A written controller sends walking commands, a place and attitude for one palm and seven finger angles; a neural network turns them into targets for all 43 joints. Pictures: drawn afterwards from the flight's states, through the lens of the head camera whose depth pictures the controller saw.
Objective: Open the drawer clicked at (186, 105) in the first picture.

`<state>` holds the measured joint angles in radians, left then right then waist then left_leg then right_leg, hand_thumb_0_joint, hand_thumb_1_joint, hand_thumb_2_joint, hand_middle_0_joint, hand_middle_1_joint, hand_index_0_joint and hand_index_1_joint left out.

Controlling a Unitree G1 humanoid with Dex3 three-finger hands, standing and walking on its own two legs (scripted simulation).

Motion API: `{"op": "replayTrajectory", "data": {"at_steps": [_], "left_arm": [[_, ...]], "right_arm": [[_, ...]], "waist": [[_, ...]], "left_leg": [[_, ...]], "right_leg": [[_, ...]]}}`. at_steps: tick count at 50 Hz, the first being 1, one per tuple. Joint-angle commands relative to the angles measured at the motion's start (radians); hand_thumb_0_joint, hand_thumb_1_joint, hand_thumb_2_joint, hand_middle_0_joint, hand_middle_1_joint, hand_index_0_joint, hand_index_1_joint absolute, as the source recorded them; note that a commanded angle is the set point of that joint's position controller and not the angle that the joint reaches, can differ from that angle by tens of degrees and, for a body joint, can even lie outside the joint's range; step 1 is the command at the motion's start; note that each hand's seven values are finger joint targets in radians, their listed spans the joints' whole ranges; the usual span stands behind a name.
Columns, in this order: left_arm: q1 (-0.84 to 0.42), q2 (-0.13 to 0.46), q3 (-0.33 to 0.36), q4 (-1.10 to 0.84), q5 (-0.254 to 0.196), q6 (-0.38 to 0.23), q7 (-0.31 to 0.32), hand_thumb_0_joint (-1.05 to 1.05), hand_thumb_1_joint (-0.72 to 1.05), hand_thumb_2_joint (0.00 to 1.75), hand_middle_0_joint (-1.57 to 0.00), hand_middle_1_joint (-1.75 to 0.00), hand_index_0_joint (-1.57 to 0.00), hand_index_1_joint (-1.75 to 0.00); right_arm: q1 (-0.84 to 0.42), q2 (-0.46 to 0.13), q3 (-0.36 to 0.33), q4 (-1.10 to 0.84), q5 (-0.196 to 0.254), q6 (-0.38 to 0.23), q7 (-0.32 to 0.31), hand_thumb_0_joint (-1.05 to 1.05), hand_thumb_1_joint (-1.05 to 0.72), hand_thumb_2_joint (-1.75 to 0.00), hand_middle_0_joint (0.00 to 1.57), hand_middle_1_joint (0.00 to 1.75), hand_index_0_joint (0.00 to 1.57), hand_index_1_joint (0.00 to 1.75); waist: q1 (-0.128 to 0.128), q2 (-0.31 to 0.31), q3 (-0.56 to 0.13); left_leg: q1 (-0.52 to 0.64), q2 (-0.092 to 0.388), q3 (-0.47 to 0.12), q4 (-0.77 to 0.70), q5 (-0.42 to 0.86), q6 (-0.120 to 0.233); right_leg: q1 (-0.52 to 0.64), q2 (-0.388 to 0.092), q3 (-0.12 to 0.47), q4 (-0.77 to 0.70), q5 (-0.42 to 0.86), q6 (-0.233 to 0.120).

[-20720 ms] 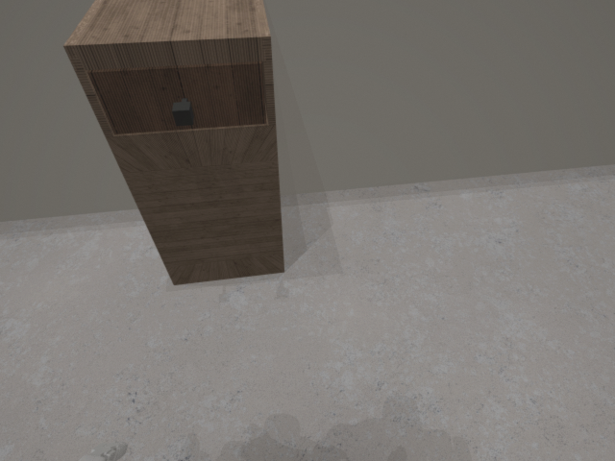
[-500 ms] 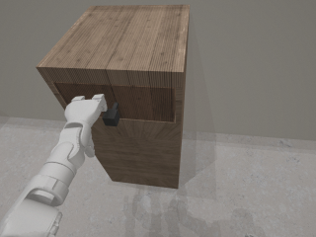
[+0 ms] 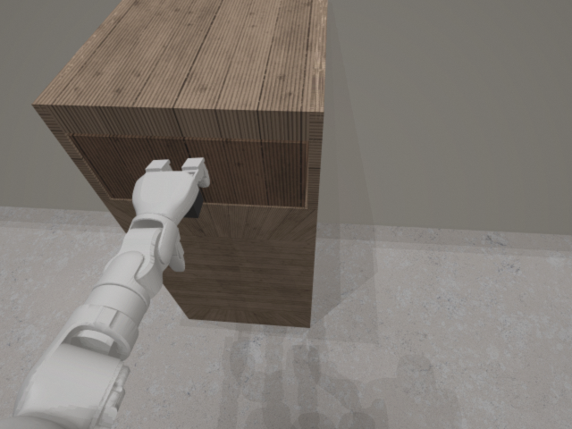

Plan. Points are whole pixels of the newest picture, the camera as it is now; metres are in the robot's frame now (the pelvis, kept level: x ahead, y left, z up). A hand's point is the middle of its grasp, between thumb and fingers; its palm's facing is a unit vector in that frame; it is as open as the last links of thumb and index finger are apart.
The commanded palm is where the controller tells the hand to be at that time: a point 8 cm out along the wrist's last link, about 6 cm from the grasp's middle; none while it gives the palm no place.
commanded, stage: lower the fingers behind the handle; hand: left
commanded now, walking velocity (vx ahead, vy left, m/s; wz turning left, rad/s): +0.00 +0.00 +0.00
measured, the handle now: (190, 192) +0.48 +0.18 +0.02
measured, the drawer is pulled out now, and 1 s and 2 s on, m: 0.00 0.00 0.01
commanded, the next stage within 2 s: close the thumb around the handle in 0.84 s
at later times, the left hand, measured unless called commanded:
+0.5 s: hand (186, 222) +0.43 +0.18 +0.01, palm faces +0.00 -0.05 -1.00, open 13.9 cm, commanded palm +0.40 +0.18 +0.07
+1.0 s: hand (185, 224) +0.43 +0.18 +0.01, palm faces -0.03 -0.06 -1.00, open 13.9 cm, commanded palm +0.40 +0.19 +0.07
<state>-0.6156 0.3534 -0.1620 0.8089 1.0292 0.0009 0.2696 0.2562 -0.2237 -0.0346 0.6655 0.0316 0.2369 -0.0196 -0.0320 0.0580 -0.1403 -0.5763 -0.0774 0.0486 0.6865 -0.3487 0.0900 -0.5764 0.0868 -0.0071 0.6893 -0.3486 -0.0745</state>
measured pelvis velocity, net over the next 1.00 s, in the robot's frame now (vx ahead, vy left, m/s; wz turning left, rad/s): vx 0.01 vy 0.00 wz -0.01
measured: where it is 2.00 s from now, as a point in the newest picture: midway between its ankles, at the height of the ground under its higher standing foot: outside the picture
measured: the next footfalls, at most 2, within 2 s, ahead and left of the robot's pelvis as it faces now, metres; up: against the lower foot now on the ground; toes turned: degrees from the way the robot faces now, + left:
none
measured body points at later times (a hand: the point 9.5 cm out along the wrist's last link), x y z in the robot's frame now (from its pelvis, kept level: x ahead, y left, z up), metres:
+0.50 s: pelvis +0.01 +0.00 -0.01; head +0.07 -0.01 +0.44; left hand +0.43 +0.18 +0.06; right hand +0.09 -0.26 -0.14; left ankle -0.01 +0.06 -0.71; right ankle -0.02 -0.07 -0.71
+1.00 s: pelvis +0.01 +0.00 -0.01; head +0.07 -0.01 +0.44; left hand +0.42 +0.18 +0.06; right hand +0.08 -0.27 -0.14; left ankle -0.01 +0.06 -0.71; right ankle -0.02 -0.07 -0.71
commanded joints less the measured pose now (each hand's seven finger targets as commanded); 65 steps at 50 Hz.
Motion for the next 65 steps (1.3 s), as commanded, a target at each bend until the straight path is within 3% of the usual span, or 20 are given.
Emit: {"op": "replayTrajectory", "data": {"at_steps": [1, 2, 4, 8, 14, 15, 18, 21, 24, 26, 34, 36, 39, 40, 41, 47, 56, 59, 62, 65], "left_arm": [[-0.399, 0.215, 0.076, -0.157, 0.012, -0.030, 0.018, 0.00, -0.50, 0.30, -0.30, -1.20, -0.30, -1.20], [-0.392, 0.193, 0.060, -0.163, 0.013, -0.042, 0.015, 0.00, -0.50, 0.30, -0.30, -1.20, -0.30, -1.20], [-0.358, 0.251, 0.116, -0.164, 0.012, -0.070, 0.021, 0.00, -0.50, 0.30, -0.30, -1.20, -0.30, -1.20], [-0.319, 0.256, 0.142, -0.190, 0.016, -0.116, 0.055, 0.00, -0.50, 0.30, -0.30, -1.20, -0.30, -1.20], [-0.364, 0.168, 0.088, -0.186, 0.037, -0.104, 0.128, 0.00, -0.50, 0.30, -0.30, -1.20, -0.30, -1.20], [-0.350, 0.195, 0.113, -0.174, 0.048, -0.094, 0.141, 0.00, -0.50, 0.30, -0.30, -1.20, -0.30, -1.20], [-0.356, 0.136, 0.070, -0.146, 0.046, -0.052, 0.158, 0.00, -0.50, 0.30, -0.30, -1.20, -0.30, -1.20], [-0.375, 0.149, 0.074, -0.084, 0.051, -0.015, 0.162, 0.00, -0.50, 0.30, -0.30, -1.20, -0.30, -1.20], [-0.376, 0.187, 0.096, -0.086, 0.051, 0.010, 0.150, 0.00, -0.50, 0.30, -0.30, -1.20, -0.30, -1.20], [-0.376, 0.159, 0.067, -0.082, 0.048, 0.018, 0.135, 0.00, -0.50, 0.30, -0.30, -1.20, -0.30, -1.20], [-0.331, 0.166, 0.071, -0.103, 0.033, -0.027, 0.083, 0.00, -0.50, 0.30, -0.30, -1.20, -0.30, -1.20], [-0.340, 0.127, 0.042, -0.122, 0.035, -0.046, 0.083, 0.00, -0.50, 0.30, -0.30, -1.20, -0.30, -1.20], [-0.318, 0.172, 0.082, -0.116, 0.038, -0.056, 0.091, 0.00, -0.50, 0.30, -0.30, -1.20, -0.30, -1.20], [-0.343, 0.143, 0.051, -0.135, 0.042, -0.063, 0.093, 0.00, -0.50, 0.30, -0.30, -1.20, -0.30, -1.20], [-0.309, 0.159, 0.078, -0.136, 0.035, -0.064, 0.097, 0.00, -0.50, 0.30, -0.30, -1.20, -0.30, -1.20], [-0.281, 0.173, 0.090, -0.170, 0.041, -0.057, 0.117, 0.00, -0.50, 0.30, -0.30, -1.20, -0.30, -1.20], [-0.290, 0.155, 0.071, -0.168, 0.039, -0.028, 0.119, 0.00, 0.00, 0.52, -0.34, -1.25, -0.34, -1.25], [-0.275, 0.204, 0.109, -0.145, 0.038, -0.021, 0.111, 0.00, 0.17, 0.59, -0.35, -1.27, -0.35, -1.27], [-0.296, 0.206, 0.100, -0.142, 0.041, -0.021, 0.101, 0.00, 0.34, 0.66, -0.36, -1.29, -0.36, -1.29], [-0.309, 0.179, 0.075, -0.143, 0.039, -0.025, 0.093, 0.00, 0.51, 0.73, -0.37, -1.31, -0.37, -1.31]], "right_arm": [[0.018, -0.153, -0.050, -0.114, -0.006, -0.035, -0.027, 0.00, -0.90, -0.90, 0.20, 0.30, 0.20, 0.30], [0.019, -0.149, -0.049, -0.118, -0.005, -0.036, -0.026, 0.00, -0.90, -0.90, 0.20, 0.30, 0.20, 0.30], [0.027, -0.153, -0.048, -0.119, -0.010, -0.038, -0.028, 0.00, -0.90, -0.90, 0.20, 0.30, 0.20, 0.30], [0.034, -0.146, -0.056, -0.122, -0.014, -0.045, -0.024, 0.00, -0.90, -0.90, 0.20, 0.30, 0.20, 0.30], [0.054, -0.150, -0.075, -0.095, -0.020, -0.057, -0.001, 0.00, -0.90, -0.90, 0.20, 0.30, 0.20, 0.30], [0.057, -0.154, -0.078, -0.089, -0.022, -0.054, 0.001, 0.00, -0.90, -0.90, 0.20, 0.30, 0.20, 0.30], [0.058, -0.154, -0.079, -0.086, -0.023, -0.049, 0.007, 0.00, -0.90, -0.90, 0.20, 0.30, 0.20, 0.30], [0.064, -0.160, -0.077, -0.077, -0.022, -0.044, 0.006, 0.00, -0.90, -0.90, 0.20, 0.30, 0.20, 0.30], [0.051, -0.162, -0.067, -0.094, -0.020, -0.036, -0.001, 0.00, -0.90, -0.90, 0.20, 0.30, 0.20, 0.30], [0.047, -0.154, -0.065, -0.100, -0.017, -0.031, -0.005, 0.00, -0.90, -0.90, 0.20, 0.30, 0.20, 0.30], [0.035, -0.148, -0.053, -0.125, -0.014, -0.030, -0.017, 0.00, -0.90, -0.90, 0.20, 0.30, 0.20, 0.30], [0.039, -0.144, -0.057, -0.127, -0.015, -0.035, -0.014, 0.00, -0.90, -0.90, 0.20, 0.30, 0.20, 0.30], [0.041, -0.147, -0.056, -0.128, -0.017, -0.037, -0.014, 0.00, -0.90, -0.90, 0.20, 0.30, 0.20, 0.30], [0.039, -0.144, -0.057, -0.125, -0.016, -0.038, -0.013, 0.00, -0.90, -0.90, 0.20, 0.30, 0.20, 0.30], [0.044, -0.145, -0.062, -0.125, -0.019, -0.040, -0.012, 0.00, -0.90, -0.90, 0.20, 0.30, 0.20, 0.30], [0.038, -0.148, -0.065, -0.120, -0.021, -0.034, -0.003, 0.00, -0.90, -0.90, 0.20, 0.30, 0.20, 0.30], [0.032, -0.150, -0.065, -0.115, -0.018, -0.033, -0.003, 0.00, -0.90, -0.90, 0.20, 0.30, 0.20, 0.30], [0.028, -0.153, -0.061, -0.119, -0.016, -0.032, -0.009, 0.00, -0.90, -0.90, 0.20, 0.30, 0.20, 0.30], [0.027, -0.150, -0.057, -0.118, -0.013, -0.030, -0.013, 0.00, -0.90, -0.90, 0.20, 0.30, 0.20, 0.30], [0.022, -0.146, -0.056, -0.121, -0.014, -0.032, -0.014, 0.00, -0.90, -0.90, 0.20, 0.30, 0.20, 0.30]], "waist": [[-0.016, -0.086, -0.310], [-0.012, -0.078, -0.312], [0.005, -0.059, -0.319], [0.016, -0.031, -0.341], [-0.016, -0.023, -0.373], [-0.007, -0.016, -0.401], [-0.023, -0.044, -0.389], [-0.033, -0.073, -0.373], [-0.017, -0.075, -0.386], [-0.024, -0.067, -0.376], [-0.018, -0.080, -0.335], [-0.021, -0.058, -0.322], [-0.010, -0.063, -0.337], [-0.021, -0.062, -0.344], [-0.006, -0.049, -0.355], [-0.001, -0.050, -0.397], [-0.014, -0.061, -0.349], [-0.001, -0.074, -0.346], [-0.006, -0.077, -0.348], [-0.012, -0.060, -0.343]], "left_leg": [[0.185, 0.040, -0.063, -0.050, 0.339, -0.029], [0.186, 0.038, -0.064, -0.048, 0.340, -0.030], [0.172, 0.039, -0.064, -0.045, 0.364, -0.032], [0.173, 0.041, -0.063, -0.030, 0.393, -0.039], [0.212, 0.053, -0.078, 0.018, 0.458, -0.053], [0.224, 0.055, -0.079, 0.024, 0.472, -0.056], [0.219, 0.056, -0.078, 0.036, 0.482, -0.057], [0.191, 0.054, -0.076, 0.035, 0.437, -0.050], [0.165, 0.045, -0.068, 0.025, 0.423, -0.043], [0.176, 0.045, -0.064, 0.021, 0.417, -0.039], [0.159, 0.045, -0.066, 0.007, 0.404, -0.035], [0.172, 0.047, -0.068, 0.010, 0.392, -0.035], [0.153, 0.043, -0.067, 0.011, 0.379, -0.036], [0.165, 0.045, -0.068, 0.014, 0.392, -0.037], [0.172, 0.045, -0.064, 0.019, 0.405, -0.036], [0.178, 0.044, -0.065, 0.030, 0.467, -0.042], [0.177, 0.045, -0.064, 0.017, 0.434, -0.038], [0.151, 0.040, -0.061, 0.008, 0.400, -0.036], [0.144, 0.039, -0.055, 0.005, 0.394, -0.034], [0.153, 0.039, -0.053, 0.008, 0.399, -0.034]], "right_leg": [[0.177, -0.039, 0.060, -0.090, 0.330, 0.019], [0.168, -0.037, 0.064, -0.091, 0.326, 0.019], [0.189, -0.036, 0.066, -0.081, 0.345, 0.012], [0.170, -0.031, 0.069, -0.059, 0.359, 0.009], [0.067, -0.019, 0.046, -0.026, 0.337, 0.008], [0.058, -0.017, 0.048, -0.017, 0.341, 0.010], [0.048, -0.015, 0.040, -0.014, 0.358, 0.013], [0.047, -0.014, 0.039, -0.016, 0.340, 0.015], [0.102, -0.019, 0.048, -0.021, 0.366, 0.014], [0.106, -0.021, 0.049, -0.029, 0.370, 0.017], [0.132, -0.027, 0.055, -0.042, 0.372, 0.015], [0.099, -0.024, 0.052, -0.042, 0.345, 0.014], [0.117, -0.026, 0.058, -0.039, 0.344, 0.012], [0.100, -0.025, 0.059, -0.036, 0.352, 0.015], [0.111, -0.024, 0.061, -0.033, 0.364, 0.013], [0.130, -0.023, 0.067, -0.018, 0.426, 0.016], [0.124, -0.023, 0.060, -0.034, 0.399, 0.016], [0.152, -0.025, 0.065, -0.039, 0.386, 0.014], [0.157, -0.029, 0.069, -0.041, 0.401, 0.019], [0.147, -0.030, 0.069, -0.044, 0.404, 0.020]]}}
